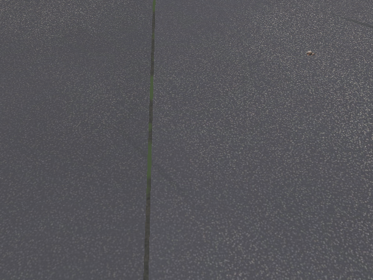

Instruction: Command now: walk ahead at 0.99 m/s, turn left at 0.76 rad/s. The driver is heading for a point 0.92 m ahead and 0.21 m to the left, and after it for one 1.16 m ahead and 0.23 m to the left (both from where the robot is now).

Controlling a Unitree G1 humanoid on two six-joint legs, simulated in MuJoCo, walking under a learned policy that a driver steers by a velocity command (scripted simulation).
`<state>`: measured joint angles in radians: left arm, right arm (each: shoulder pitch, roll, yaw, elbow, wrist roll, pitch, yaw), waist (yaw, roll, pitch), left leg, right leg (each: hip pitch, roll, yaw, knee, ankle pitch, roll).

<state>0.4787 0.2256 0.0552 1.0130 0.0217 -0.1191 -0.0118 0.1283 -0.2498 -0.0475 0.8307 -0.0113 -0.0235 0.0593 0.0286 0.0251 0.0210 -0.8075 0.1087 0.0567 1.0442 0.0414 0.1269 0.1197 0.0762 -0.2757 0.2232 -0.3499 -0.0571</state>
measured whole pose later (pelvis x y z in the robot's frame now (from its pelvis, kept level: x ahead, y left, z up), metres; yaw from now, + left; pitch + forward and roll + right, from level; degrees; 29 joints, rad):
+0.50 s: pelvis +0.48 +0.03 +0.00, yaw +25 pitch +2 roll +0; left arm -0.07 0.24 -0.02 0.60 0.04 -0.07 -0.02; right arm 0.46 -0.30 -0.08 0.89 0.00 -0.08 0.02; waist -0.13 0.00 0.03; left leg 0.08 -0.16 -0.21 0.29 -0.38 0.15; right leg -0.69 -0.12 0.06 0.61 0.06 0.03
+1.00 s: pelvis +0.92 +0.20 -0.02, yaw +32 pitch +3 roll -1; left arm 0.60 0.24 0.02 0.99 0.01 -0.10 -0.01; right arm -0.11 -0.24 0.04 0.62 -0.05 -0.08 0.05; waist 0.12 0.01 0.03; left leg -0.61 -0.01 0.06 0.56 -0.06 0.13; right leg 0.24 0.01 -0.03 0.19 -0.41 -0.02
